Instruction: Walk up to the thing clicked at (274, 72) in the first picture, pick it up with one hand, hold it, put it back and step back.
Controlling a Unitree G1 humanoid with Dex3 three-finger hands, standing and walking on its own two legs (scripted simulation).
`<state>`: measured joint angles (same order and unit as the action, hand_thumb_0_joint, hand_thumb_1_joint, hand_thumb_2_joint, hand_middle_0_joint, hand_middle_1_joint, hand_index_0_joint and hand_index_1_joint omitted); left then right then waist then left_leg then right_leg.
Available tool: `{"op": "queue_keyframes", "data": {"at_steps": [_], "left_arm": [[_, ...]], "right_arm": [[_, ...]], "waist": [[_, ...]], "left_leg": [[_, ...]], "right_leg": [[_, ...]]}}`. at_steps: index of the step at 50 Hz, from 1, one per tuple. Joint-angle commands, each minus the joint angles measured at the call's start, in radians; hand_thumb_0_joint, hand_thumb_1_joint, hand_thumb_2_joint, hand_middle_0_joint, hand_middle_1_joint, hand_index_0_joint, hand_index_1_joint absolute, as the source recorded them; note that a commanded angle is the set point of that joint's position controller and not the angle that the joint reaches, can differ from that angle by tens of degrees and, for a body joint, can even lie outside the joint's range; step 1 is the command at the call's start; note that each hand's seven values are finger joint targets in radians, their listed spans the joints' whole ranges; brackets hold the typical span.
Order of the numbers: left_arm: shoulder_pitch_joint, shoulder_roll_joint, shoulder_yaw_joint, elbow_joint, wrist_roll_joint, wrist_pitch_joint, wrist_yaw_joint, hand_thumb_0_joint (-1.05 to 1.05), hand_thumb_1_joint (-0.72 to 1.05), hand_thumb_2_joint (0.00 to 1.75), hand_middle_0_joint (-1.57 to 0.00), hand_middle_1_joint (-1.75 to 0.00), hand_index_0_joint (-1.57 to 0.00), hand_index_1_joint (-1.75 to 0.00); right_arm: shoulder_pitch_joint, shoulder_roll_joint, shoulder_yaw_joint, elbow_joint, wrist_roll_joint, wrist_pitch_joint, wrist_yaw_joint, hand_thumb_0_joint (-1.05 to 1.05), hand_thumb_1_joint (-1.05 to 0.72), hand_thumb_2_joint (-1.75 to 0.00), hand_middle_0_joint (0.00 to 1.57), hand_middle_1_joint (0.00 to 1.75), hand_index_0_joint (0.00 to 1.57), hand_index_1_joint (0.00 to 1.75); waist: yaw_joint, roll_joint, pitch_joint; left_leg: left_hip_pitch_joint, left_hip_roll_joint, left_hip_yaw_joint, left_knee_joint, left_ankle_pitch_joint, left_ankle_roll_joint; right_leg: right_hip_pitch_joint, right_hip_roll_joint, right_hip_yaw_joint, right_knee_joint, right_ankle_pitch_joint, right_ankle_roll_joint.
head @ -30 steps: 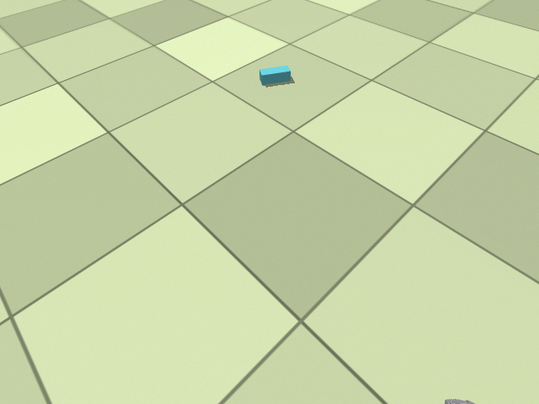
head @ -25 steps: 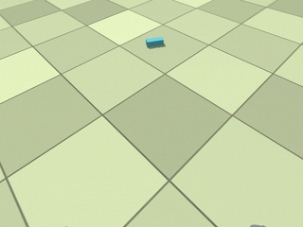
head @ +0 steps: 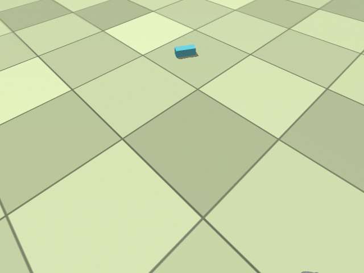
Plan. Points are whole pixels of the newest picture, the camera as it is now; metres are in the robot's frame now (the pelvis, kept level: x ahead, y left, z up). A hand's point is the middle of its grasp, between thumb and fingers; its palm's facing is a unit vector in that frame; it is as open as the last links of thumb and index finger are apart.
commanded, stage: stand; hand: left
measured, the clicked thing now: (185, 51) +2.21 -0.01 -0.75
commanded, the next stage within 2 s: walk up in 0.52 s
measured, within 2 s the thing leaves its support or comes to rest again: neither
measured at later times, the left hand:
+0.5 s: hand out of the picture +0.07 +0.25 -0.16, palm faces -0.03 -0.94 -0.34, open 7.3 cm
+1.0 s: hand (56, 254) +0.18 +0.36 -0.16, palm faces +0.06 -0.95 -0.32, open 7.4 cm
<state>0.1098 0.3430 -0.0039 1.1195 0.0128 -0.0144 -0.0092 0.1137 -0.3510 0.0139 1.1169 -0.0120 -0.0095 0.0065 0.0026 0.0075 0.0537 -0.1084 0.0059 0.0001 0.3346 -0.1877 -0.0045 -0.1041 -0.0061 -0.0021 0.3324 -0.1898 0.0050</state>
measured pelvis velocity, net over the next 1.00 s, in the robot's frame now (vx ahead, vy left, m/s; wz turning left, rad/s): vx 0.14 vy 0.06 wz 0.09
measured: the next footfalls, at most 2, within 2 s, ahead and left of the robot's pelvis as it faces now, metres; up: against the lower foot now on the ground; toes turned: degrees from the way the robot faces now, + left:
left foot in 0.82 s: +0.16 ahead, +0.16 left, +0.00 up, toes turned +11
right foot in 1.30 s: +0.56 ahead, -0.07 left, +0.00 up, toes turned +3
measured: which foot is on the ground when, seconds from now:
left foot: down 0.00-0.64, up 0.66-0.80, down 0.82-1.00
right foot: down 0.00-0.84, up 0.86-1.00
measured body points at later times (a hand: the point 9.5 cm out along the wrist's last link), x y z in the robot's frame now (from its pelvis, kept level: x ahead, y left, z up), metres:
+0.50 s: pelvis +0.00 +0.00 +0.00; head +0.02 +0.00 +0.45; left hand +0.08 +0.30 -0.13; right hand +0.08 -0.30 -0.14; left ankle +0.00 +0.12 -0.75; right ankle +0.00 -0.12 -0.75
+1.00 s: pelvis +0.14 +0.06 -0.01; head +0.13 +0.09 +0.44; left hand +0.18 +0.40 -0.14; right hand +0.24 -0.28 -0.09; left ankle +0.12 +0.16 -0.75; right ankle +0.15 -0.08 -0.68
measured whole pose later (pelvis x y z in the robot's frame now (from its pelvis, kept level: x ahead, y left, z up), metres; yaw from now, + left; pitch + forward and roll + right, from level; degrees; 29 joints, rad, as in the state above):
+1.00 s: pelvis +0.14 +0.06 -0.01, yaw +5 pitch -3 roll +1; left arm 0.20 0.49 0.07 1.02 0.03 -0.01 -0.11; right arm 0.30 -0.43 -0.08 0.93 -0.01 -0.11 0.05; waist 0.00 -0.09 0.02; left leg -0.14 -0.01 0.10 0.48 -0.29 0.03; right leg -0.43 -0.07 0.01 1.05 -0.32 -0.02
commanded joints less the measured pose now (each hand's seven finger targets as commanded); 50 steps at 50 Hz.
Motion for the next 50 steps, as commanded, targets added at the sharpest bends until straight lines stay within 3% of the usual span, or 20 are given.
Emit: {"op": "queue_keyframes", "data": {"at_steps": [1,25,26,27,29,30,31,32,33,34,37,38,40,41,42,43,44,45,47,50], "left_arm": [[-0.035,0.213,0.042,-0.056,-0.002,-0.017,0.019,0.00,0.90,0.90,-0.20,-0.30,-0.20,-0.30],[-0.022,0.215,0.040,-0.052,-0.003,-0.020,0.021,0.00,0.90,0.90,-0.20,-0.30,-0.20,-0.30],[-0.015,0.340,0.135,-0.138,0.030,-0.036,-0.030,0.00,0.90,0.90,-0.20,-0.30,-0.20,-0.30],[-0.040,0.336,0.142,-0.145,0.040,-0.034,-0.045,0.00,0.90,0.90,-0.20,-0.30,-0.20,-0.30],[-0.030,0.303,0.151,-0.176,0.042,-0.041,-0.064,0.00,0.90,0.90,-0.20,-0.30,-0.20,-0.30],[0.007,0.296,0.154,-0.174,0.040,-0.047,-0.067,0.00,0.90,0.90,-0.20,-0.30,-0.20,-0.30],[0.073,0.318,0.161,-0.162,0.044,-0.051,-0.066,0.00,0.90,0.90,-0.20,-0.30,-0.20,-0.30],[0.118,0.363,0.171,-0.152,0.044,-0.054,-0.064,0.00,0.90,0.90,-0.20,-0.30,-0.20,-0.30],[0.114,0.392,0.180,-0.174,0.046,-0.056,-0.064,0.00,0.90,0.90,-0.20,-0.30,-0.20,-0.30],[0.091,0.390,0.180,-0.191,0.046,-0.056,-0.068,0.00,0.90,0.90,-0.20,-0.30,-0.20,-0.30],[-0.031,0.383,0.172,-0.235,0.043,-0.056,-0.069,0.00,0.90,0.90,-0.20,-0.30,-0.20,-0.30],[-0.049,0.383,0.168,-0.243,0.034,-0.052,-0.072,0.00,0.90,0.90,-0.20,-0.30,-0.20,-0.30],[-0.144,0.357,0.151,-0.268,0.029,-0.041,-0.084,0.00,0.90,0.90,-0.20,-0.30,-0.20,-0.30],[-0.122,0.307,0.132,-0.271,0.032,-0.036,-0.088,0.00,0.90,0.90,-0.20,-0.30,-0.20,-0.30],[-0.106,0.222,0.111,-0.288,0.025,-0.037,-0.090,0.00,0.90,0.90,-0.20,-0.30,-0.20,-0.30],[-0.123,0.265,0.117,-0.300,0.022,-0.038,-0.085,0.00,0.90,0.90,-0.20,-0.30,-0.20,-0.30],[-0.137,0.330,0.114,-0.295,0.023,-0.045,-0.081,0.00,0.90,0.90,-0.20,-0.30,-0.20,-0.30],[-0.107,0.329,0.111,-0.260,0.002,-0.050,-0.084,0.00,0.90,0.90,-0.20,-0.30,-0.20,-0.30],[-0.036,0.332,0.114,-0.214,0.003,-0.046,-0.089,0.00,0.90,0.90,-0.20,-0.30,-0.20,-0.30],[0.003,0.334,0.121,-0.207,0.010,-0.028,-0.115,0.00,0.90,0.90,-0.20,-0.30,-0.20,-0.30]], "right_arm": [[-0.032,-0.204,-0.043,-0.061,0.004,-0.026,-0.018,0.00,-0.90,-0.90,0.20,0.30,0.20,0.30],[-0.030,-0.203,-0.043,-0.059,0.005,-0.022,-0.017,0.00,-0.90,-0.90,0.20,0.30,0.20,0.30],[0.048,-0.319,-0.126,-0.117,-0.003,-0.048,0.007,0.00,-0.90,-0.90,0.20,0.30,0.20,0.30],[0.029,-0.339,-0.135,-0.118,-0.017,-0.056,0.021,0.00,-0.90,-0.90,0.20,0.30,0.20,0.30],[-0.012,-0.310,-0.142,-0.171,-0.020,-0.071,0.034,0.00,-0.90,-0.90,0.20,0.30,0.20,0.30],[-0.050,-0.287,-0.140,-0.193,-0.019,-0.076,0.037,0.00,-0.90,-0.90,0.20,0.30,0.20,0.30],[-0.096,-0.265,-0.136,-0.217,-0.018,-0.082,0.038,0.00,-0.90,-0.90,0.20,0.30,0.20,0.30],[-0.117,-0.231,-0.125,-0.240,-0.019,-0.083,0.037,0.00,-0.90,-0.90,0.20,0.30,0.20,0.30],[-0.135,-0.233,-0.124,-0.252,-0.022,-0.083,0.039,0.00,-0.90,-0.90,0.20,0.30,0.20,0.30],[-0.125,-0.266,-0.130,-0.248,-0.021,-0.083,0.047,0.00,-0.90,-0.90,0.20,0.30,0.20,0.30],[-0.017,-0.286,-0.144,-0.237,-0.009,-0.089,0.066,0.00,-0.90,-0.90,0.20,0.30,0.20,0.30],[0.006,-0.292,-0.151,-0.227,-0.010,-0.091,0.069,0.00,-0.90,-0.90,0.20,0.30,0.20,0.30],[0.200,-0.294,-0.175,-0.166,-0.007,-0.091,0.062,0.00,-0.90,-0.90,0.20,0.30,0.20,0.30],[0.338,-0.328,-0.200,-0.123,-0.015,-0.091,0.047,0.00,-0.90,-0.90,0.20,0.30,0.20,0.30],[0.459,-0.441,-0.228,-0.118,-0.033,-0.096,0.029,0.00,-0.90,-0.90,0.20,0.30,0.20,0.30],[0.391,-0.505,-0.233,-0.176,-0.019,-0.105,0.029,0.00,-0.90,-0.90,0.20,0.30,0.20,0.30],[0.295,-0.477,-0.222,-0.207,0.008,-0.108,0.025,0.00,-0.90,-0.90,0.20,0.30,0.20,0.30],[0.245,-0.432,-0.198,-0.217,0.006,-0.114,0.019,0.00,-0.90,-0.90,0.20,0.30,0.20,0.30],[0.186,-0.358,-0.169,-0.242,0.014,-0.124,0.012,0.00,-0.90,-0.90,0.20,0.30,0.20,0.30],[0.168,-0.356,-0.157,-0.253,0.017,-0.134,0.019,0.00,-0.90,-0.90,0.20,0.30,0.20,0.30]], "waist": [[0.000,-0.006,-0.072],[-0.002,-0.018,-0.074],[0.020,-0.075,-0.206],[0.023,-0.050,-0.113],[0.045,-0.006,-0.016],[0.079,-0.018,0.010],[0.116,-0.058,-0.005],[0.139,-0.185,-0.005],[0.155,-0.213,0.024],[0.139,-0.153,0.055],[0.055,-0.182,0.080],[0.041,-0.171,0.069],[-0.078,-0.096,-0.002],[-0.141,0.065,-0.075],[-0.201,0.366,-0.104],[-0.163,0.276,-0.066],[-0.114,0.078,0.004],[-0.074,0.013,0.024],[-0.030,0.009,0.037],[-0.004,0.070,0.062]], "left_leg": [[0.002,0.123,-0.101,-0.057,0.137,0.035],[0.018,0.119,-0.104,-0.051,0.160,0.035],[-0.048,0.102,-0.143,0.048,-0.398,0.108],[-0.164,0.116,-0.161,0.055,-0.523,0.114],[-0.294,0.149,-0.216,0.089,-0.475,0.119],[-0.378,0.125,-0.188,0.119,-0.395,0.092],[-0.463,0.068,-0.086,0.208,-0.298,0.054],[-0.597,-0.004,0.058,0.353,-0.236,0.028],[-0.668,0.044,0.032,0.440,-0.331,0.021],[-0.645,0.062,0.002,0.466,-0.337,0.022],[-0.470,0.123,-0.043,0.346,-0.308,0.030],[-0.369,0.099,-0.008,0.305,-0.253,0.023],[0.034,0.027,0.104,0.166,-0.054,0.006],[0.321,-0.005,0.085,0.165,-0.084,0.031],[0.463,0.223,-0.360,-0.046,-0.520,0.115],[0.320,0.433,-0.787,-0.242,-0.804,0.237],[0.231,0.453,-0.748,-0.255,-0.705,0.267],[0.213,0.389,-0.582,-0.186,-0.536,0.225],[0.100,0.299,-0.360,-0.158,-0.352,0.156],[0.015,0.270,-0.214,-0.207,-0.278,0.162]], "right_leg": [[0.013,-0.123,0.095,-0.051,0.145,-0.034],[0.010,-0.124,0.090,-0.063,0.167,-0.029],[0.064,-0.093,0.077,0.044,-0.402,-0.062],[-0.022,-0.115,0.111,0.084,-0.536,-0.083],[-0.094,-0.158,0.177,0.128,-0.531,-0.115],[-0.038,-0.176,0.210,0.084,-0.504,-0.131],[0.081,-0.220,0.263,-0.003,-0.525,-0.161],[0.209,-0.324,0.396,-0.143,-0.610,-0.210],[0.212,-0.421,0.485,-0.238,-0.619,-0.259],[0.171,-0.417,0.487,-0.250,-0.633,-0.275],[0.064,-0.354,0.284,-0.196,-0.505,-0.225],[0.001,-0.309,0.205,-0.173,-0.488,-0.201],[-0.237,-0.183,-0.009,-0.007,-0.488,-0.137],[-0.424,-0.103,-0.104,0.251,-0.436,-0.112],[-0.701,0.020,-0.182,0.656,-0.438,-0.071],[-0.739,0.016,0.021,0.800,-0.404,-0.064],[-0.721,-0.072,0.118,0.835,-0.289,-0.058],[-0.707,-0.095,0.123,0.830,-0.195,-0.054],[-0.624,-0.139,0.114,0.741,-0.100,-0.031],[-0.565,-0.152,0.073,0.638,-0.025,0.009]]}}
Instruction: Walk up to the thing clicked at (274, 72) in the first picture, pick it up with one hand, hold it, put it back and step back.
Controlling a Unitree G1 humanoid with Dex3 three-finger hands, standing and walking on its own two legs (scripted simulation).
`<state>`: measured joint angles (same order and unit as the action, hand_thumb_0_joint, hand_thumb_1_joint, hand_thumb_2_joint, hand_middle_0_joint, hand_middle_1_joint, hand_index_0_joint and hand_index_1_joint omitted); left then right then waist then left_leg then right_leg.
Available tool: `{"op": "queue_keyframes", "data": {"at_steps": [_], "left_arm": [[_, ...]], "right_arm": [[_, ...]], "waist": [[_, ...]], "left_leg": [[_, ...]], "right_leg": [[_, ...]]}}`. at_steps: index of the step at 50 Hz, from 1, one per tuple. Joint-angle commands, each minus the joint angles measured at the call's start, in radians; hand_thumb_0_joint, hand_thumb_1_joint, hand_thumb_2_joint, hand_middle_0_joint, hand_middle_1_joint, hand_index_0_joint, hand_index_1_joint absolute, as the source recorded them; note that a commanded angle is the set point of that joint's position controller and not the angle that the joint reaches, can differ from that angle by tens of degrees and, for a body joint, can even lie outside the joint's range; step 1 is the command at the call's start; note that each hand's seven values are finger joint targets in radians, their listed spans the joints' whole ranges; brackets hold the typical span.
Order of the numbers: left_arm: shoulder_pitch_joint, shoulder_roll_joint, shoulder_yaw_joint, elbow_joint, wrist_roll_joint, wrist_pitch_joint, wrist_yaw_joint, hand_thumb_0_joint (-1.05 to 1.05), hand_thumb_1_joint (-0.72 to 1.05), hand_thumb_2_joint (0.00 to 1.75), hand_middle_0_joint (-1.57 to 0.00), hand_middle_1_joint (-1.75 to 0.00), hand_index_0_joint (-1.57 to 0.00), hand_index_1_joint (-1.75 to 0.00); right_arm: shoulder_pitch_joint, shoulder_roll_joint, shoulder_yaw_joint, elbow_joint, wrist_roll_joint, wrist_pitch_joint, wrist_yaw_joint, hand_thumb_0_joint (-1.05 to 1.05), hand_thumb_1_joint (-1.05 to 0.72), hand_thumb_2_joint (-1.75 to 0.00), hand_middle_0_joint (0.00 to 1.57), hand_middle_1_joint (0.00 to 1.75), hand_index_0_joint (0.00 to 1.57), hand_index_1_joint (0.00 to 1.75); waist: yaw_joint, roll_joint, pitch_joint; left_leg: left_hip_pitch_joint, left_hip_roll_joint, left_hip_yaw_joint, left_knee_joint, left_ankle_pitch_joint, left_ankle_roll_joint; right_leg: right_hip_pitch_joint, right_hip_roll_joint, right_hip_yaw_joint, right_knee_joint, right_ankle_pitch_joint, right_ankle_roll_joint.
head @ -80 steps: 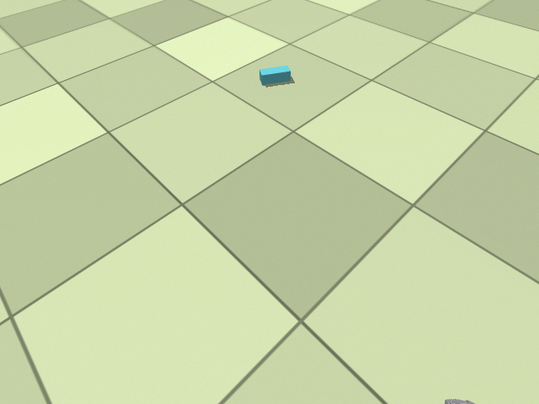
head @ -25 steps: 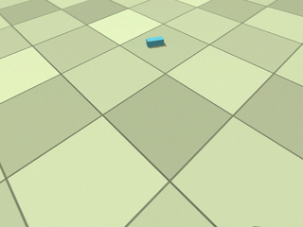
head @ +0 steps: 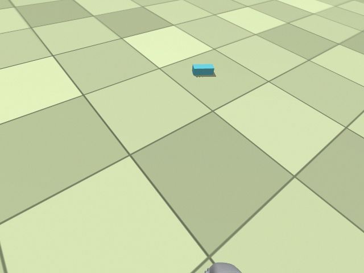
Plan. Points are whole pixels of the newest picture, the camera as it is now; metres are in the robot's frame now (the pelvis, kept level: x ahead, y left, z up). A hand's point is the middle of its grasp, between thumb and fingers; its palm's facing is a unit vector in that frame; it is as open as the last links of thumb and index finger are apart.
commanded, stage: walk up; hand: left
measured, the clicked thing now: (202, 69) +2.05 -0.26 -0.73
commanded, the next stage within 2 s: none
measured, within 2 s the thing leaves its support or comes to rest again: neither
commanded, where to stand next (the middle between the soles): +1.75 -0.50 m, yaw +8 degrees
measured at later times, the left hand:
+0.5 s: hand (126, 168) +0.43 +0.18 -0.13, palm faces +0.02 -0.96 -0.29, open 7.3 cm
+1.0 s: hand (130, 116) +0.69 +0.21 -0.15, palm faces -0.04 -0.96 -0.29, open 7.3 cm
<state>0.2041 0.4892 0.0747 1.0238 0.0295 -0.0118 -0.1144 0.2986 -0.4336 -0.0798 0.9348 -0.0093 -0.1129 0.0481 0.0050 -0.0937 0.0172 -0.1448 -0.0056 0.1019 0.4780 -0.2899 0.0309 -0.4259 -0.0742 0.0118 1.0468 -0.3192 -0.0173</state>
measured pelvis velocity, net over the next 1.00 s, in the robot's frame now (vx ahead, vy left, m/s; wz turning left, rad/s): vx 0.61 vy -0.06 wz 0.03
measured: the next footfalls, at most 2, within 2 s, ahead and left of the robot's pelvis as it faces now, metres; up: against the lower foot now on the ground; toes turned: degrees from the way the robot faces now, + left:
right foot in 0.30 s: +0.41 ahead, -0.16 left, +0.00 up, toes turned -2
left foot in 0.74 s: +0.64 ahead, +0.08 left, +0.00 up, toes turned +11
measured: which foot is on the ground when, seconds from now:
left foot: down 0.00-0.32, up 0.34-0.72, down 0.74-1.00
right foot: up 0.00-0.28, down 0.30-0.76, up 0.78-1.00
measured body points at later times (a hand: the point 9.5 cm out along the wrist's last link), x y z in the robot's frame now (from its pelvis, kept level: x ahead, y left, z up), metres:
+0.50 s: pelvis +0.31 -0.07 +0.00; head +0.33 -0.07 +0.44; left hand +0.43 +0.23 -0.11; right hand +0.38 -0.39 -0.12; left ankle +0.28 +0.07 -0.66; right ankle +0.37 -0.16 -0.74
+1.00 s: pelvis +0.61 -0.06 +0.00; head +0.63 -0.03 +0.45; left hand +0.69 +0.26 -0.13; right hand +0.68 -0.39 -0.09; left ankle +0.60 +0.07 -0.74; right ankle +0.70 -0.23 -0.68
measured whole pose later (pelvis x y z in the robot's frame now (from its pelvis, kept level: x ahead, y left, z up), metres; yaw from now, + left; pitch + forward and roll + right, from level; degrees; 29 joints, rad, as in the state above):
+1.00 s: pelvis +0.61 -0.06 +0.00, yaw +2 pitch -2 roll +1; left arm 0.22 0.46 0.07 0.89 0.02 -0.01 -0.12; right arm 0.33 -0.41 -0.03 0.86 -0.01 -0.14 0.03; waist -0.01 -0.09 0.07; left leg -0.17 0.07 0.14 0.51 -0.29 -0.01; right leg -0.55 -0.12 0.02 0.94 -0.30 0.00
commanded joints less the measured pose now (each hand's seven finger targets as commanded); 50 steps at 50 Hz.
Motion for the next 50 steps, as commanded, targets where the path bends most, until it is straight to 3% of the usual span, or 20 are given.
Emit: {"op": "queue_keyframes", "data": {"at_steps": [1,5,11,13,14,15,16,17,19,22,27,31,34,36,37,38,39,40,43,50], "left_arm": [[-0.118,0.179,0.042,-0.127,-0.007,-0.028,-0.016,0.00,0.90,0.90,-0.20,-0.30,-0.20,-0.30],[-0.257,0.135,0.029,-0.189,-0.008,-0.026,-0.027,0.00,0.90,0.90,-0.20,-0.30,-0.20,-0.30],[-0.364,0.089,0.032,-0.239,-0.013,-0.021,-0.028,0.00,0.90,0.90,-0.20,-0.30,-0.20,-0.30],[-0.228,0.115,0.059,-0.210,-0.014,-0.018,-0.018,0.00,0.90,0.90,-0.20,-0.30,-0.20,-0.30],[-0.054,0.136,0.082,-0.165,-0.012,-0.019,-0.006,0.00,0.90,0.90,-0.20,-0.30,-0.20,-0.30],[0.134,0.207,0.120,-0.121,-0.002,-0.023,0.013,0.00,0.90,0.90,-0.20,-0.30,-0.20,-0.30],[0.192,0.289,0.141,-0.126,0.003,-0.030,0.028,0.00,0.90,0.90,-0.20,-0.30,-0.20,-0.30],[0.103,0.296,0.133,-0.156,-0.025,-0.032,0.032,0.00,0.90,0.90,-0.20,-0.30,-0.20,-0.30],[-0.040,0.239,0.107,-0.199,-0.031,-0.042,0.041,0.00,0.90,0.90,-0.20,-0.30,-0.20,-0.30],[-0.066,0.166,0.084,-0.202,-0.016,-0.061,0.042,0.00,0.90,0.90,-0.20,-0.30,-0.20,-0.30],[-0.087,0.177,0.080,-0.256,-0.007,-0.080,0.025,0.00,0.90,0.90,-0.20,-0.30,-0.20,-0.30],[-0.066,0.191,0.080,-0.255,-0.004,-0.079,0.010,0.00,0.90,0.90,-0.20,-0.30,-0.20,-0.30],[-0.055,0.193,0.078,-0.243,-0.003,-0.068,0.012,0.00,0.90,0.90,-0.20,-0.30,-0.20,-0.30],[0.026,0.146,0.052,-0.231,-0.008,-0.062,0.019,0.00,0.90,0.90,-0.20,-0.30,-0.20,-0.30],[0.077,0.094,0.033,-0.233,-0.016,-0.054,0.026,0.00,0.90,0.90,-0.20,-0.30,-0.20,-0.30],[0.110,0.051,0.019,-0.249,-0.024,-0.052,0.030,0.00,0.90,0.90,-0.20,-0.30,-0.20,-0.30],[0.095,0.191,0.040,-0.236,-0.017,-0.044,0.043,0.00,0.90,0.90,-0.20,-0.30,-0.20,-0.30],[0.045,0.220,0.039,-0.222,-0.016,-0.046,0.046,0.00,0.90,0.90,-0.20,-0.30,-0.20,-0.30],[0.058,0.182,0.044,-0.195,-0.024,-0.048,0.034,0.00,0.90,0.90,-0.20,-0.30,-0.20,-0.30],[-0.075,0.118,0.044,-0.244,-0.014,-0.021,-0.019,0.00,0.90,0.90,-0.20,-0.30,-0.20,-0.30]], "right_arm": [[-0.005,-0.272,-0.062,-0.069,0.013,-0.033,-0.022,0.00,-0.90,-0.90,0.20,0.30,0.20,0.30],[0.047,-0.274,-0.061,-0.055,0.017,-0.038,-0.020,0.00,-0.90,-0.90,0.20,0.30,0.20,0.30],[0.084,-0.289,-0.066,-0.069,0.006,-0.024,-0.039,0.00,-0.90,-0.90,0.20,0.30,0.20,0.30],[0.069,-0.296,-0.070,-0.084,-0.004,-0.016,-0.051,0.00,-0.90,-0.90,0.20,0.30,0.20,0.30],[0.059,-0.286,-0.064,-0.091,-0.009,-0.012,-0.054,0.00,-0.90,-0.90,0.20,0.30,0.20,0.30],[0.109,-0.229,-0.042,-0.093,-0.010,-0.009,-0.055,0.00,-0.90,-0.90,0.20,0.30,0.20,0.30],[0.169,-0.130,-0.009,-0.123,0.013,-0.014,-0.050,0.00,-0.90,-0.90,0.20,0.30,0.20,0.30],[0.122,-0.229,-0.035,-0.123,0.019,-0.017,-0.054,0.00,-0.90,-0.90,0.20,0.30,0.20,0.30],[0.063,-0.252,-0.038,-0.089,0.028,-0.018,-0.045,0.00,-0.90,-0.90,0.20,0.30,0.20,0.30],[0.114,-0.214,-0.036,-0.068,0.008,0.001,-0.025,0.00,-0.90,-0.90,0.20,0.30,0.20,0.30],[0.018,-0.196,-0.046,-0.111,-0.012,0.012,0.009,0.00,-0.90,-0.90,0.20,0.30,0.20,0.30],[-0.053,-0.181,-0.051,-0.128,-0.006,0.004,0.015,0.00,-0.90,-0.90,0.20,0.30,0.20,0.30],[-0.004,-0.188,-0.059,-0.113,-0.005,-0.006,0.008,0.00,-0.90,-0.90,0.20,0.30,0.20,0.30],[0.130,-0.229,-0.075,-0.078,-0.013,-0.021,-0.016,0.00,-0.90,-0.90,0.20,0.30,0.20,0.30],[0.234,-0.287,-0.094,-0.066,-0.036,-0.028,-0.027,0.00,-0.90,-0.90,0.20,0.30,0.20,0.30],[0.256,-0.375,-0.110,-0.094,-0.037,-0.032,-0.042,0.00,-0.90,-0.90,0.20,0.30,0.20,0.30],[0.203,-0.400,-0.119,-0.114,0.012,-0.031,-0.043,0.00,-0.90,-0.90,0.20,0.30,0.20,0.30],[0.139,-0.359,-0.109,-0.120,0.021,-0.030,-0.044,0.00,-0.90,-0.90,0.20,0.30,0.20,0.30],[0.065,-0.282,-0.062,-0.134,0.023,-0.037,-0.051,0.00,-0.90,-0.90,0.20,0.30,0.20,0.30],[0.037,-0.305,-0.058,-0.138,0.013,-0.053,-0.042,0.00,-0.90,-0.90,0.20,0.30,0.20,0.30]], "waist": [[-0.016,0.178,0.102],[-0.043,0.189,0.118],[-0.049,0.190,0.057],[0.030,0.183,-0.032],[0.118,0.124,-0.137],[0.192,0.011,-0.216],[0.179,-0.258,-0.265],[0.155,-0.140,-0.268],[0.097,0.001,-0.130],[0.024,-0.033,0.001],[0.011,-0.043,0.068],[0.020,-0.018,0.063],[-0.009,0.032,0.045],[-0.073,0.174,-0.041],[-0.113,0.304,-0.110],[-0.095,0.405,-0.143],[-0.097,0.226,-0.165],[-0.091,0.113,-0.104],[-0.030,0.158,-0.011],[-0.023,0.231,0.028]], "left_leg": [[0.067,0.271,-0.281,-0.355,-0.131,0.135],[0.087,0.215,-0.173,-0.356,0.209,0.096],[0.122,0.217,-0.098,-0.270,0.432,0.080],[0.122,0.225,-0.080,-0.057,0.621,0.080],[0.065,0.186,-0.036,0.186,0.644,0.066],[-0.164,0.138,-0.043,0.488,0.469,0.036],[-0.464,-0.026,-0.021,0.765,-0.088,0.023],[-0.528,0.008,-0.125,0.878,-0.180,0.033],[-0.471,0.089,-0.169,0.867,-0.042,0.046],[-0.384,0.146,-0.151,0.667,0.010,0.026],[-0.394,0.156,-0.074,0.349,0.042,-0.039],[-0.211,0.135,-0.049,0.189,0.234,-0.027],[-0.075,0.093,0.010,0.129,0.226,-0.015],[0.147,0.036,0.020,0.055,0.080,0.029],[0.282,0.172,-0.200,-0.017,-0.111,0.079],[0.386,0.457,-0.729,-0.161,-0.243,0.160],[0.339,0.532,-0.875,-0.238,-0.295,0.251],[0.272,0.489,-0.706,-0.221,-0.219,0.231],[0.071,0.368,-0.340,-0.174,0.194,0.183],[-0.029,0.281,-0.100,-0.197,0.277,0.160]], "right_leg": [[-0.256,-0.083,0.042,-0.122,0.125,0.035],[-0.230,-0.049,-0.032,-0.305,0.249,0.020],[-0.011,0.012,-0.090,-0.516,0.300,-0.037],[0.177,0.044,-0.099,-0.497,0.204,-0.058],[0.399,0.073,-0.121,-0.522,0.164,-0.071],[0.661,0.019,0.015,-0.500,-0.013,-0.090],[0.809,-0.266,0.462,-0.681,-0.351,-0.169],[0.762,-0.350,0.676,-0.811,-0.451,-0.248],[0.502,-0.269,0.417,-0.816,-0.279,-0.225],[0.242,-0.165,0.206,-0.846,-0.164,-0.170],[0.124,-0.160,0.112,-0.909,-0.167,-0.217],[0.052,-0.133,0.056,-0.894,-0.181,-0.176],[0.072,-0.122,0.023,-0.780,-0.113,-0.173],[0.073,-0.052,-0.063,-0.414,0.280,-0.133],[-0.054,0.004,-0.093,-0.110,0.224,-0.091],[-0.283,0.138,-0.048,0.113,-0.192,-0.032],[-0.307,0.081,0.101,0.191,-0.173,-0.049],[-0.312,0.028,0.124,0.213,-0.091,-0.036],[-0.222,-0.046,0.097,0.116,-0.031,-0.014],[-0.128,-0.062,-0.010,-0.258,0.122,0.008]]}}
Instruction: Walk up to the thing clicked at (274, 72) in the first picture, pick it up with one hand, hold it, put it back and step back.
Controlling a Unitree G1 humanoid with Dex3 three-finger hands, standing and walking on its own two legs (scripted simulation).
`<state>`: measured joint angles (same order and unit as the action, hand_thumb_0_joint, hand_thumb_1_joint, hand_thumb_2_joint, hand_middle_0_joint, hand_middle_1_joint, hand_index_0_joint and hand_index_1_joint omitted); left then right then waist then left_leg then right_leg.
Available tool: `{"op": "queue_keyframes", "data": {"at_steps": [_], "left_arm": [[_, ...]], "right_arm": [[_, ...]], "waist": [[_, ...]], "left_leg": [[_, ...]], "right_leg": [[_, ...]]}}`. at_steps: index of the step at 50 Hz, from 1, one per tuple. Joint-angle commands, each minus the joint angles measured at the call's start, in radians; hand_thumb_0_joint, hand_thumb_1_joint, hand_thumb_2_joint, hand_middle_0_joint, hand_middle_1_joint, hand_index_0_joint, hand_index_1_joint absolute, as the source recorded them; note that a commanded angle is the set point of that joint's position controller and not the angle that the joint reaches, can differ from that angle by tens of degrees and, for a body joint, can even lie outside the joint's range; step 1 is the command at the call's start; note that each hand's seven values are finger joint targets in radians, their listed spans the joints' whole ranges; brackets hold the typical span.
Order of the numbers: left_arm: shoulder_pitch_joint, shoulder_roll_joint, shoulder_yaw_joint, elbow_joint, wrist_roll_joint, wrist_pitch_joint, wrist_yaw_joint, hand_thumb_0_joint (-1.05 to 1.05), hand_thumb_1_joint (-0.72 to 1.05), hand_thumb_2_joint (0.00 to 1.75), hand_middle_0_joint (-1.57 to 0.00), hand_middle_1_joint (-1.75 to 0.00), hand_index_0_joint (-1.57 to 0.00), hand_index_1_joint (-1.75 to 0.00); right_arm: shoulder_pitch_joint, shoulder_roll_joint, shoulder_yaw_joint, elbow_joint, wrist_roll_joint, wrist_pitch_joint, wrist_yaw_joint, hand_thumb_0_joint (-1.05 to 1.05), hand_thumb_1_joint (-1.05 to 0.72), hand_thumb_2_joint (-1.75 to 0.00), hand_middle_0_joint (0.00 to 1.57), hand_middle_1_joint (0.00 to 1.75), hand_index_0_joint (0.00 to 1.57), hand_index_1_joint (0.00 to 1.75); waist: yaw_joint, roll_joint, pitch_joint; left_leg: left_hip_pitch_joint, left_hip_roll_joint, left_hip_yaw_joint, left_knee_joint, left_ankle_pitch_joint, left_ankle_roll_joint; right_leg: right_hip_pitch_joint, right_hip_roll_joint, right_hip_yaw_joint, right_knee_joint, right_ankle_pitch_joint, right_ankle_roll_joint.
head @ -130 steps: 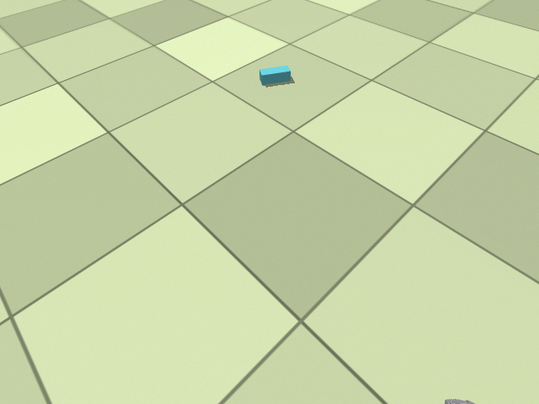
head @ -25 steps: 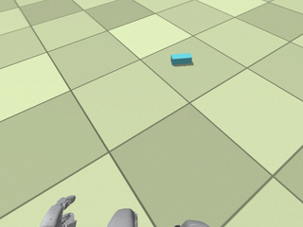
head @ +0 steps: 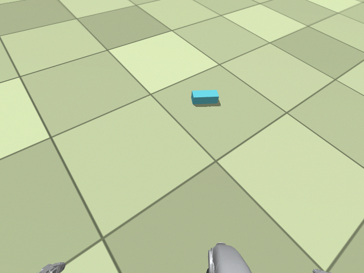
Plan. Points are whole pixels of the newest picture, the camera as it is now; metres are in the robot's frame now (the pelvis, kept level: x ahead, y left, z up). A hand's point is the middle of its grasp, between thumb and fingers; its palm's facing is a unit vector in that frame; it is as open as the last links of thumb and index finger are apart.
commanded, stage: walk up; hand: left
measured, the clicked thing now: (204, 97) +1.44 -0.24 -0.73
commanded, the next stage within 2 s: none
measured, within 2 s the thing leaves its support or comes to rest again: neither
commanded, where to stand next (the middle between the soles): +1.13 -0.47 m, yaw +7 degrees
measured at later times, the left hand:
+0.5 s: hand (120, 203) +0.30 +0.18 -0.14, palm faces +0.03 -0.94 -0.33, open 7.3 cm
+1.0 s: hand (154, 128) +0.58 +0.10 -0.14, palm faces -0.06 -0.93 -0.35, open 7.3 cm
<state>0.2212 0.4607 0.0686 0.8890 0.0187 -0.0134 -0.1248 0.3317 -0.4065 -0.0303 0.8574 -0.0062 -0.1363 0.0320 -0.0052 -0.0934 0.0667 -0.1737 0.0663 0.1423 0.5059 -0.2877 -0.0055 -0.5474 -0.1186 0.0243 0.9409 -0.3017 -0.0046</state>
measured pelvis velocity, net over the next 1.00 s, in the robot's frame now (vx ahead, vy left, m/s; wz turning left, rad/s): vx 0.48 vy -0.19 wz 0.00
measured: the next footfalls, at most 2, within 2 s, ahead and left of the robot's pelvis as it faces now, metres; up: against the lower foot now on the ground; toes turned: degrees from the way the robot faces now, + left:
right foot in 0.18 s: +0.27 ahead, -0.20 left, +0.00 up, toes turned -4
left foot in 0.58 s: +0.46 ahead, +0.01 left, +0.00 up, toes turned +9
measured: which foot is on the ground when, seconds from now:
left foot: down 0.00-0.20, up 0.22-0.56, down 0.58-1.00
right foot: up 0.00-0.16, down 0.18-0.58, up 0.60-0.98, down 1.00-1.00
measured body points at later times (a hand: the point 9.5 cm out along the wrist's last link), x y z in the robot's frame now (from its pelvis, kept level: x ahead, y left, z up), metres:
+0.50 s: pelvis +0.26 -0.10 +0.00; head +0.27 -0.09 +0.45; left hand +0.30 +0.23 -0.11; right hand +0.35 -0.43 -0.10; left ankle +0.39 +0.03 -0.71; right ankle +0.23 -0.20 -0.73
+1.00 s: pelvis +0.48 -0.19 -0.01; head +0.49 -0.18 +0.43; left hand +0.58 +0.15 -0.11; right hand +0.51 -0.54 -0.11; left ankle +0.42 +0.00 -0.73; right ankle +0.59 -0.35 -0.73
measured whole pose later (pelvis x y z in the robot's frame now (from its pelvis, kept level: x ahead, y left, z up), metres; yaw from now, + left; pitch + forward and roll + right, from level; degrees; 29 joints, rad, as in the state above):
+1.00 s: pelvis +0.48 -0.19 -0.01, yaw +0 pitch -2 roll +2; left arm 0.21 0.47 0.10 0.89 0.03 0.00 -0.14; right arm 0.37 -0.47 -0.05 0.91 -0.02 -0.10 0.02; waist -0.02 -0.05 0.03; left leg -0.14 0.15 0.11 0.59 -0.40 -0.06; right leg -0.43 -0.14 -0.02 0.63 -0.20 0.00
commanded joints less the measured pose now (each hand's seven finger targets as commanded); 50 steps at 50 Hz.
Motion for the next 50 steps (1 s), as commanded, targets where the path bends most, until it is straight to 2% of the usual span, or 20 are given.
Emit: {"op": "queue_keyframes", "data": {"at_steps": [1,5,8,9,10,12,15,19,23,26,27,28,29,30,34,36,40,44,48,50], "left_arm": [[-0.108,0.136,0.048,-0.114,-0.004,-0.019,-0.013,0.00,0.90,0.90,-0.20,-0.30,-0.20,-0.30],[-0.116,0.144,0.068,-0.088,-0.006,-0.016,-0.016,0.00,0.90,0.90,-0.20,-0.30,-0.20,-0.30],[0.096,0.210,0.114,-0.025,0.006,-0.027,0.007,0.00,0.90,0.90,-0.20,-0.30,-0.20,-0.30],[0.221,0.302,0.145,-0.006,0.021,-0.036,0.027,0.00,0.90,0.90,-0.20,-0.30,-0.20,-0.30],[0.191,0.363,0.141,-0.036,-0.005,-0.042,0.038,0.00,0.90,0.90,-0.20,-0.30,-0.20,-0.30],[0.057,0.294,0.117,-0.075,-0.023,-0.038,0.048,0.00,0.90,0.90,-0.20,-0.30,-0.20,-0.30],[-0.030,0.212,0.089,-0.095,-0.011,-0.052,0.057,0.00,0.90,0.90,-0.20,-0.30,-0.20,-0.30],[-0.012,0.204,0.084,-0.127,0.000,-0.061,0.049,0.00,0.90,0.90,-0.20,-0.30,-0.20,-0.30],[0.018,0.207,0.078,-0.144,0.006,-0.057,0.040,0.00,0.90,0.90,-0.20,-0.30,-0.20,-0.30],[0.003,0.202,0.066,-0.151,0.001,-0.043,0.038,0.00,0.90,0.90,-0.20,-0.30,-0.20,-0.30],[0.020,0.172,0.052,-0.158,0.001,-0.043,0.040,0.00,0.90,0.90,-0.20,-0.30,-0.20,-0.30],[0.057,0.122,0.037,-0.157,-0.004,-0.043,0.042,0.00,0.90,0.90,-0.20,-0.30,-0.20,-0.30],[0.098,0.064,0.023,-0.165,-0.003,-0.040,0.043,0.00,0.90,0.90,-0.20,-0.30,-0.20,-0.30],[0.103,0.199,0.054,-0.153,0.001,-0.026,0.055,0.00,0.90,0.90,-0.20,-0.30,-0.20,-0.30],[0.106,0.208,0.060,-0.092,-0.001,-0.022,0.052,0.00,0.90,0.90,-0.20,-0.30,-0.20,-0.30],[0.126,0.190,0.063,-0.073,0.002,-0.011,0.035,0.00,0.90,0.90,-0.20,-0.30,-0.20,-0.30],[0.041,0.164,0.063,-0.098,0.008,0.001,0.007,0.00,0.90,0.90,-0.20,-0.30,-0.20,-0.30],[-0.048,0.156,0.069,-0.096,0.004,-0.004,-0.006,0.00,0.90,0.90,-0.20,-0.30,-0.20,-0.30],[-0.005,0.165,0.081,-0.056,0.007,-0.010,-0.002,0.00,0.90,0.90,-0.20,-0.30,-0.20,-0.30],[0.133,0.219,0.110,-0.011,0.012,-0.029,0.016,0.00,0.90,0.90,-0.20,-0.30,-0.20,-0.30]], "right_arm": [[-0.008,-0.333,-0.107,-0.061,0.011,-0.028,-0.026,0.00,-0.90,-0.90,0.20,0.30,0.20,0.30],[-0.037,-0.347,-0.114,-0.050,0.003,-0.010,-0.033,0.00,-0.90,-0.90,0.20,0.30,0.20,0.30],[-0.011,-0.287,-0.093,-0.040,-0.004,0.005,-0.040,0.00,-0.90,-0.90,0.20,0.30,0.20,0.30],[0.045,-0.188,-0.058,-0.050,0.003,0.007,-0.038,0.00,-0.90,-0.90,0.20,0.30,0.20,0.30],[0.025,-0.210,-0.061,-0.081,0.019,0.006,-0.041,0.00,-0.90,-0.90,0.20,0.30,0.20,0.30],[-0.062,-0.275,-0.076,-0.036,0.016,0.015,-0.039,0.00,-0.90,-0.90,0.20,0.30,0.20,0.30],[0.055,-0.248,-0.075,0.030,0.008,0.024,-0.020,0.00,-0.90,-0.90,0.20,0.30,0.20,0.30],[0.008,-0.229,-0.077,0.011,-0.004,0.027,0.000,0.00,-0.90,-0.90,0.20,0.30,0.20,0.30],[-0.063,-0.212,-0.080,-0.023,-0.004,0.013,0.003,0.00,-0.90,-0.90,0.20,0.30,0.20,0.30],[0.014,-0.214,-0.091,-0.002,-0.001,0.002,-0.007,0.00,-0.90,-0.90,0.20,0.30,0.20,0.30],[0.089,-0.244,-0.104,0.014,-0.003,-0.003,-0.019,0.00,-0.90,-0.90,0.20,0.30,0.20,0.30],[0.176,-0.293,-0.121,0.026,-0.012,-0.009,-0.032,0.00,-0.90,-0.90,0.20,0.30,0.20,0.30],[0.238,-0.387,-0.145,0.013,-0.023,-0.010,-0.047,0.00,-0.90,-0.90,0.20,0.30,0.20,0.30],[0.205,-0.422,-0.155,-0.019,0.012,-0.006,-0.053,0.00,-0.90,-0.90,0.20,0.30,0.20,0.30],[0.030,-0.307,-0.106,-0.048,0.019,-0.009,-0.051,0.00,-0.90,-0.90,0.20,0.30,0.20,0.30],[0.004,-0.299,-0.099,-0.049,0.011,-0.014,-0.044,0.00,-0.90,-0.90,0.20,0.30,0.20,0.30],[0.002,-0.340,-0.112,-0.047,0.004,-0.021,-0.036,0.00,-0.90,-0.90,0.20,0.30,0.20,0.30],[-0.022,-0.350,-0.115,-0.041,0.003,-0.015,-0.034,0.00,-0.90,-0.90,0.20,0.30,0.20,0.30],[-0.069,-0.358,-0.119,-0.033,0.001,0.005,-0.038,0.00,-0.90,-0.90,0.20,0.30,0.20,0.30],[-0.009,-0.274,-0.087,-0.019,-0.008,0.019,-0.042,0.00,-0.90,-0.90,0.20,0.30,0.20,0.30]], "waist": [[-0.005,0.236,-0.031],[0.016,0.230,-0.056],[0.144,0.033,-0.155],[0.190,-0.247,-0.180],[0.155,-0.299,-0.187],[0.111,-0.051,-0.080],[0.025,-0.103,-0.028],[0.040,-0.085,-0.001],[0.057,-0.041,-0.023],[-0.001,0.021,-0.040],[-0.043,0.098,-0.083],[-0.087,0.226,-0.140],[-0.084,0.385,-0.184],[-0.095,0.214,-0.203],[-0.008,0.160,-0.022],[0.014,0.192,-0.002],[-0.004,0.241,-0.002],[-0.007,0.232,0.003],[0.042,0.224,-0.034],[0.108,0.008,-0.120]], "left_leg": [[-0.013,0.196,-0.118,-0.224,0.260,0.179],[-0.051,0.214,-0.108,-0.175,0.170,0.151],[-0.179,0.130,-0.024,0.299,0.307,0.101],[-0.390,0.010,0.003,0.615,0.058,0.062],[-0.605,-0.071,-0.027,0.747,-0.229,0.046],[-0.532,0.047,-0.185,0.782,-0.104,0.061],[-0.401,0.079,-0.149,0.597,-0.015,0.045],[-0.379,0.066,-0.092,0.339,-0.014,0.007],[-0.277,0.035,-0.068,0.166,0.094,0.015],[-0.030,-0.026,-0.013,0.077,0.183,0.033],[0.132,-0.051,-0.027,0.051,0.139,0.056],[0.267,0.053,-0.189,-0.028,0.003,0.103],[0.379,0.335,-0.657,-0.148,-0.173,0.167],[0.338,0.444,-0.885,-0.253,-0.340,0.267],[0.040,0.294,-0.439,-0.238,-0.068,0.207],[-0.071,0.258,-0.315,-0.252,-0.039,0.201],[-0.051,0.247,-0.243,-0.274,-0.102,0.218],[-0.115,0.215,-0.169,-0.244,-0.141,0.178],[-0.153,0.212,-0.118,-0.115,-0.053,0.151],[-0.227,0.107,-0.015,0.299,0.090,0.106]], "right_leg": [[0.035,-0.009,-0.035,-0.217,0.157,-0.011],[0.224,0.019,-0.079,-0.305,0.195,-0.024],[0.587,0.088,-0.088,-0.391,0.039,-0.068],[0.704,-0.084,0.182,-0.523,-0.199,-0.101],[0.752,-0.290,0.603,-0.733,-0.313,-0.203],[0.505,-0.237,0.438,-0.724,-0.290,-0.232],[0.329,-0.111,0.164,-0.688,-0.092,-0.188],[0.296,-0.110,0.090,-0.708,-0.075,-0.241],[0.311,-0.118,0.064,-0.672,-0.012,-0.226],[0.208,-0.085,-0.005,-0.529,0.063,-0.189],[0.159,-0.047,-0.039,-0.368,0.223,-0.163],[0.060,0.024,-0.098,-0.107,0.217,-0.120],[-0.138,0.140,-0.090,0.141,-0.203,-0.056],[-0.174,0.128,0.057,0.243,-0.230,-0.055],[-0.109,0.004,0.086,0.214,-0.049,-0.023],[-0.032,-0.016,0.060,0.137,-0.029,-0.001],[-0.047,-0.036,0.011,-0.047,0.034,0.014],[0.076,-0.030,-0.023,-0.235,0.132,0.005],[0.279,0.027,-0.117,-0.320,0.117,-0.009],[0.526,0.077,-0.100,-0.423,-0.020,-0.034]]}}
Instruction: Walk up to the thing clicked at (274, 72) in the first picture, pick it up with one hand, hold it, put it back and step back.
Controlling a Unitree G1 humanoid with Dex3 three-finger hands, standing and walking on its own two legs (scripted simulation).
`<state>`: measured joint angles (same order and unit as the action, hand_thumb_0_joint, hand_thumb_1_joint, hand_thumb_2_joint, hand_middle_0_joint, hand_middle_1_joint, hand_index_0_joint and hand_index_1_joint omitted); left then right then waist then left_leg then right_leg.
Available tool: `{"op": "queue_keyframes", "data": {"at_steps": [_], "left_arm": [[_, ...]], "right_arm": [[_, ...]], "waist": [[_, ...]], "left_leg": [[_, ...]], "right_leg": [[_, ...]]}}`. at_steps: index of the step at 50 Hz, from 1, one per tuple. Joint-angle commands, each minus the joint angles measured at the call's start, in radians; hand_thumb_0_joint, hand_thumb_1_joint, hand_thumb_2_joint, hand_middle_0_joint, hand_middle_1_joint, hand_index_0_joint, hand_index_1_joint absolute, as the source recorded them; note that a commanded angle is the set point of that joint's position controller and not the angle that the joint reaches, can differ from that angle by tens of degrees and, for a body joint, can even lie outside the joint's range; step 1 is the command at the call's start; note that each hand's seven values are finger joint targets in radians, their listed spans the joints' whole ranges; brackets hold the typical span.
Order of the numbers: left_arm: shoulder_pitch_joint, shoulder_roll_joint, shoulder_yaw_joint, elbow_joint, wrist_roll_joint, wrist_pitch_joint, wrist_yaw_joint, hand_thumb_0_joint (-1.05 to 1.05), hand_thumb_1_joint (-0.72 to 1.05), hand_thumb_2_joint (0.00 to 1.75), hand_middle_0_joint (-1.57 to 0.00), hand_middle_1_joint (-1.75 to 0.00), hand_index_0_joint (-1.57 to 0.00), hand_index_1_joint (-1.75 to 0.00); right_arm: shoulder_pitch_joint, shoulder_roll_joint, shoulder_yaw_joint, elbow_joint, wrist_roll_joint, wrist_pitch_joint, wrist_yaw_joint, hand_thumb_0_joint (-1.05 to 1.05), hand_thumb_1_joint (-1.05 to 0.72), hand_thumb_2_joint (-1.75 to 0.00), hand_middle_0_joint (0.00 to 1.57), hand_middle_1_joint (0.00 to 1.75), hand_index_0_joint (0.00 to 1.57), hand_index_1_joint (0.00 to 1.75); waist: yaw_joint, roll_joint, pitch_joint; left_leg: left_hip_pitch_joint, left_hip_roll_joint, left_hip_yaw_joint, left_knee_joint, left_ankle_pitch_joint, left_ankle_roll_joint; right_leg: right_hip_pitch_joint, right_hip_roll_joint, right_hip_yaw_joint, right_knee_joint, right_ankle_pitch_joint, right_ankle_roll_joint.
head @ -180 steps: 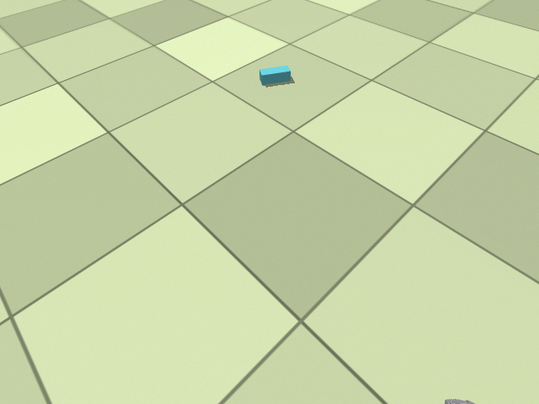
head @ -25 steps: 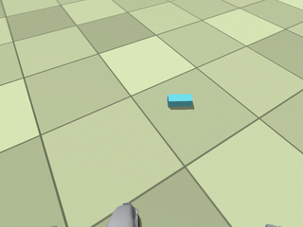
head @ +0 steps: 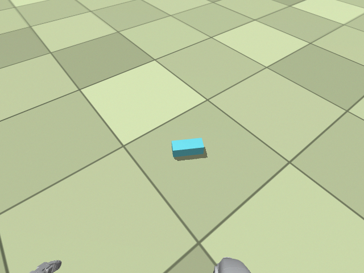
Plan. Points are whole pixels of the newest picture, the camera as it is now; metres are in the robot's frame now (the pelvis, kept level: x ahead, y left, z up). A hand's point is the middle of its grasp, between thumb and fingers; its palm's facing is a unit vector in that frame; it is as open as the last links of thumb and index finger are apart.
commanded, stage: walk up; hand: left
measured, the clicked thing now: (187, 147) +0.95 -0.05 -0.72
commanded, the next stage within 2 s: none
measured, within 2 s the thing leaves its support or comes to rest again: neither
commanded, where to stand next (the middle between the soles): +0.65 -0.27 m, yaw +7 degrees
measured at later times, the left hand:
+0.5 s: hand (117, 241) +0.22 +0.19 -0.16, palm faces -0.03 -0.95 -0.30, open 7.3 cm
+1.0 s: hand (164, 183) +0.36 +0.06 -0.12, palm faces +0.05 -0.92 -0.40, open 7.3 cm
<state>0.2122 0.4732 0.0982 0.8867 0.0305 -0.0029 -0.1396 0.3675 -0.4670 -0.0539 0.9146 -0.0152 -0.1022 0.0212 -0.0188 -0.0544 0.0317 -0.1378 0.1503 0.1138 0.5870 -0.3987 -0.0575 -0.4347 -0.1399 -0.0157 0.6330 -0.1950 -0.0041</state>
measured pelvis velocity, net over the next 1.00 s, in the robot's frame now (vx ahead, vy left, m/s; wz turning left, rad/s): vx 0.35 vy -0.23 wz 0.05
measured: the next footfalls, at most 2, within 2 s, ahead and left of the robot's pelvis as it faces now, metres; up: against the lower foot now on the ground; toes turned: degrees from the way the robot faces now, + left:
left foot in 0.38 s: +0.29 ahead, +0.04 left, +0.00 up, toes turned +9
right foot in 0.74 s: +0.40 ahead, -0.33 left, +0.00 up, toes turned -4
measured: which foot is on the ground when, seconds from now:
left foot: down 0.00-0.02, up 0.04-0.36, down 0.38-0.76, up 0.78-1.00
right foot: down 0.00-0.38, up 0.40-0.72, down 0.74-1.00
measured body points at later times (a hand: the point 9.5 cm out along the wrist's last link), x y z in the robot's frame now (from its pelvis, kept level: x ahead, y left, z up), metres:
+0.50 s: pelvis +0.18 -0.08 +0.00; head +0.19 -0.05 +0.44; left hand +0.22 +0.24 -0.14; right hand +0.26 -0.41 -0.08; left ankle +0.25 +0.04 -0.72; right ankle +0.17 -0.20 -0.67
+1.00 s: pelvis +0.35 -0.23 +0.01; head +0.36 -0.23 +0.46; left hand +0.36 +0.11 -0.09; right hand +0.44 -0.55 -0.11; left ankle +0.41 -0.10 -0.68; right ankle +0.36 -0.32 -0.72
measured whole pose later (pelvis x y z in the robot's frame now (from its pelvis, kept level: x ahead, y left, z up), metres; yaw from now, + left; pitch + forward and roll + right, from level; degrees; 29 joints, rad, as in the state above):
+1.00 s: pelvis +0.35 -0.23 +0.01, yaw +3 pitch -2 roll +0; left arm 0.33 0.42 0.07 0.86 0.03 -0.04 -0.07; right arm 0.27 -0.44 -0.03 0.94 -0.01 -0.08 0.03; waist 0.06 0.02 0.06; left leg -0.51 0.05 0.06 0.90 -0.37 0.02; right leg -0.25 -0.03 -0.12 0.60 -0.31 -0.05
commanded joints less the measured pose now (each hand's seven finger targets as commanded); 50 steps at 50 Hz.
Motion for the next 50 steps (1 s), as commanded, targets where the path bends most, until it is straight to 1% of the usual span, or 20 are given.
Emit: {"op": "queue_keyframes", "data": {"at_steps": [1,2,4,7,13,17,18,19,20,24,26,32,35,37,38,39,40,42,45,50], "left_arm": [[0.257,0.307,0.107,-0.003,0.011,-0.050,0.051,0.00,0.90,0.90,-0.20,-0.30,-0.20,-0.30],[0.228,0.347,0.102,-0.019,-0.011,-0.052,0.062,0.00,0.90,0.90,-0.20,-0.30,-0.20,-0.30],[0.124,0.285,0.080,-0.068,-0.026,-0.049,0.076,0.00,0.90,0.90,-0.20,-0.30,-0.20,-0.30],[0.037,0.205,0.053,-0.092,-0.018,-0.058,0.086,0.00,0.90,0.90,-0.20,-0.30,-0.20,-0.30],[0.053,0.197,0.042,-0.153,-0.006,-0.059,0.077,0.00,0.90,0.90,-0.20,-0.30,-0.20,-0.30],[-0.006,0.154,0.011,-0.189,-0.008,-0.042,0.069,0.00,0.90,0.90,-0.20,-0.30,-0.20,-0.30],[0.023,0.101,-0.004,-0.196,-0.011,-0.042,0.068,0.00,0.90,0.90,-0.20,-0.30,-0.20,-0.30],[0.057,0.073,-0.006,-0.196,-0.006,-0.037,0.068,0.00,0.90,0.90,-0.20,-0.30,-0.20,-0.30],[0.074,0.193,0.024,-0.174,-0.005,-0.019,0.077,0.00,0.90,0.90,-0.20,-0.30,-0.20,-0.30],[0.116,0.202,0.040,-0.109,0.000,-0.015,0.070,0.00,0.90,0.90,-0.20,-0.30,-0.20,-0.30],[0.119,0.177,0.042,-0.099,0.002,-0.010,0.051,0.00,0.90,0.90,-0.20,-0.30,-0.20,-0.30],[0.046,0.160,0.048,-0.096,-0.003,-0.006,0.022,0.00,0.90,0.90,-0.20,-0.30,-0.20,-0.30],[0.110,0.161,0.058,-0.055,-0.001,-0.011,0.028,0.00,0.90,0.90,-0.20,-0.30,-0.20,-0.30],[0.213,0.203,0.079,-0.018,0.008,-0.024,0.042,0.00,0.90,0.90,-0.20,-0.30,-0.20,-0.30],[0.302,0.291,0.102,-0.007,0.022,-0.034,0.058,0.00,0.90,0.90,-0.20,-0.30,-0.20,-0.30],[0.274,0.339,0.094,-0.037,0.008,-0.044,0.069,0.00,0.90,0.90,-0.20,-0.30,-0.20,-0.30],[0.189,0.345,0.089,-0.071,-0.006,-0.046,0.077,0.00,0.90,0.90,-0.20,-0.30,-0.20,-0.30],[0.099,0.272,0.068,-0.082,-0.014,-0.051,0.091,0.00,0.90,0.90,-0.20,-0.30,-0.20,-0.30],[0.087,0.210,0.048,-0.087,-0.014,-0.059,0.093,0.00,0.90,0.90,-0.20,-0.30,-0.20,-0.30],[0.109,0.205,0.036,-0.122,-0.011,-0.064,0.092,0.00,0.90,0.90,-0.20,-0.30,-0.20,-0.30]], "right_arm": [[-0.028,-0.117,-0.029,-0.105,0.014,-0.015,-0.031,0.00,-0.90,-0.90,0.20,0.30,0.20,0.30],[-0.092,-0.168,-0.043,-0.124,0.023,-0.008,-0.040,0.00,-0.90,-0.90,0.20,0.30,0.20,0.30],[-0.091,-0.204,-0.046,-0.077,0.037,-0.010,-0.041,0.00,-0.90,-0.90,0.20,0.30,0.20,0.30],[0.003,-0.186,-0.045,-0.022,0.022,-0.007,-0.022,0.00,-0.90,-0.90,0.20,0.30,0.20,0.30],[-0.051,-0.148,-0.045,-0.062,0.008,-0.014,-0.008,0.00,-0.90,-0.90,0.20,0.30,0.20,0.30],[0.108,-0.194,-0.084,-0.016,0.006,-0.029,-0.029,0.00,-0.90,-0.90,0.20,0.30,0.20,0.30],[0.176,-0.258,-0.104,-0.018,-0.004,-0.035,-0.042,0.00,-0.90,-0.90,0.20,0.30,0.20,0.30],[0.215,-0.335,-0.120,-0.043,-0.010,-0.036,-0.055,0.00,-0.90,-0.90,0.20,0.30,0.20,0.30],[0.153,-0.359,-0.123,-0.077,0.020,-0.033,-0.057,0.00,-0.90,-0.90,0.20,0.30,0.20,0.30],[-0.016,-0.254,-0.082,-0.096,0.020,-0.034,-0.052,0.00,-0.90,-0.90,0.20,0.30,0.20,0.30],[-0.026,-0.260,-0.082,-0.092,0.010,-0.037,-0.043,0.00,-0.90,-0.90,0.20,0.30,0.20,0.30],[-0.081,-0.311,-0.097,-0.096,0.002,-0.034,-0.030,0.00,-0.90,-0.90,0.20,0.30,0.20,0.30],[-0.126,-0.311,-0.098,-0.089,0.003,-0.015,-0.030,0.00,-0.90,-0.90,0.20,0.30,0.20,0.30],[-0.093,-0.232,-0.070,-0.074,-0.010,0.003,-0.033,0.00,-0.90,-0.90,0.20,0.30,0.20,0.30],[-0.101,-0.142,-0.042,-0.098,-0.001,0.006,-0.033,0.00,-0.90,-0.90,0.20,0.30,0.20,0.30],[-0.157,-0.153,-0.040,-0.123,0.016,0.008,-0.044,0.00,-0.90,-0.90,0.20,0.30,0.20,0.30],[-0.168,-0.213,-0.055,-0.103,0.015,0.012,-0.054,0.00,-0.90,-0.90,0.20,0.30,0.20,0.30],[-0.060,-0.217,-0.051,-0.036,0.027,-0.001,-0.040,0.00,-0.90,-0.90,0.20,0.30,0.20,0.30],[-0.012,-0.188,-0.043,-0.007,0.014,-0.003,-0.021,0.00,-0.90,-0.90,0.20,0.30,0.20,0.30],[-0.072,-0.147,-0.039,-0.062,0.006,-0.003,-0.005,0.00,-0.90,-0.90,0.20,0.30,0.20,0.30]], "waist": [[0.178,-0.319,-0.103],[0.166,-0.321,-0.071],[0.119,-0.138,-0.020],[0.046,-0.166,0.028],[0.073,-0.120,-0.019],[-0.051,0.052,-0.065],[-0.092,0.201,-0.092],[-0.076,0.295,-0.090],[-0.066,0.127,-0.067],[0.024,0.127,0.041],[0.020,0.188,0.044],[0.025,0.244,0.033],[0.079,0.207,0.004],[0.129,0.005,-0.038],[0.182,-0.282,-0.015],[0.179,-0.331,0.028],[0.147,-0.200,0.092],[0.071,-0.114,0.056],[0.051,-0.154,0.041],[0.070,-0.111,0.010]], "left_leg": [[-0.496,-0.100,0.031,0.530,0.033,0.108],[-0.656,-0.130,-0.033,0.641,-0.145,0.100],[-0.586,-0.067,-0.173,0.661,-0.035,0.104],[-0.461,-0.027,-0.118,0.474,0.026,0.095],[-0.337,-0.060,-0.042,0.154,0.108,0.075],[0.145,-0.126,-0.028,-0.005,0.257,0.113],[0.265,-0.002,-0.247,-0.122,0.016,0.169],[0.279,0.266,-0.729,-0.293,-0.186,0.251],[0.164,0.348,-0.860,-0.367,-0.350,0.331],[-0.071,0.205,-0.445,-0.321,-0.145,0.284],[-0.153,0.159,-0.315,-0.318,-0.085,0.269],[-0.245,0.124,-0.199,-0.298,-0.203,0.242],[-0.317,0.110,-0.155,-0.204,-0.236,0.210],[-0.394,0.022,-0.066,0.112,-0.237,0.174],[-0.588,-0.093,0.027,0.469,-0.175,0.125],[-0.720,-0.164,-0.082,0.622,-0.174,0.100],[-0.687,-0.094,-0.198,0.656,-0.119,0.098],[-0.604,-0.055,-0.186,0.586,-0.007,0.104],[-0.473,-0.055,-0.119,0.412,0.007,0.089],[-0.360,-0.075,-0.063,0.186,0.103,0.082]], "right_leg": [[0.518,-0.116,0.312,-0.283,-0.297,-0.096],[0.515,-0.254,0.584,-0.415,-0.348,-0.202],[0.381,-0.208,0.428,-0.359,-0.180,-0.224],[0.235,-0.115,0.184,-0.326,-0.047,-0.214],[0.231,-0.145,0.131,-0.296,0.027,-0.250],[-0.061,-0.039,0.002,-0.027,-0.045,-0.163],[-0.196,0.051,-0.068,0.240,-0.049,-0.116],[-0.356,0.152,-0.038,0.478,-0.328,-0.055],[-0.332,0.110,0.102,0.560,-0.332,-0.046],[-0.242,0.001,0.119,0.486,-0.196,-0.009],[-0.163,0.003,0.082,0.391,-0.153,0.006],[-0.007,0.014,0.001,0.135,-0.071,0.002],[0.185,0.059,-0.071,0.056,-0.060,-0.008],[0.349,0.114,-0.082,-0.015,-0.179,-0.015],[0.421,-0.051,0.253,-0.245,-0.490,-0.081],[0.359,-0.230,0.643,-0.458,-0.581,-0.180],[0.256,-0.267,0.651,-0.475,-0.604,-0.212],[0.269,-0.176,0.427,-0.365,-0.421,-0.205],[0.212,-0.122,0.227,-0.328,-0.147,-0.226],[0.231,-0.155,0.163,-0.300,0.008,-0.237]]}}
